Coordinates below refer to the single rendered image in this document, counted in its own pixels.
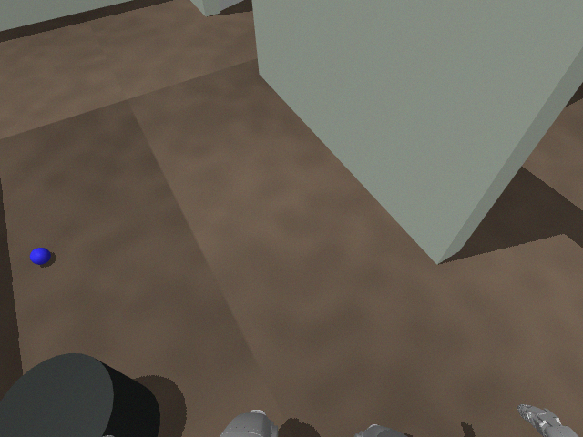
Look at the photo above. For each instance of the right robot hand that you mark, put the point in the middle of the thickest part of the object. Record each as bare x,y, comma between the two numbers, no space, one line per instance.
546,422

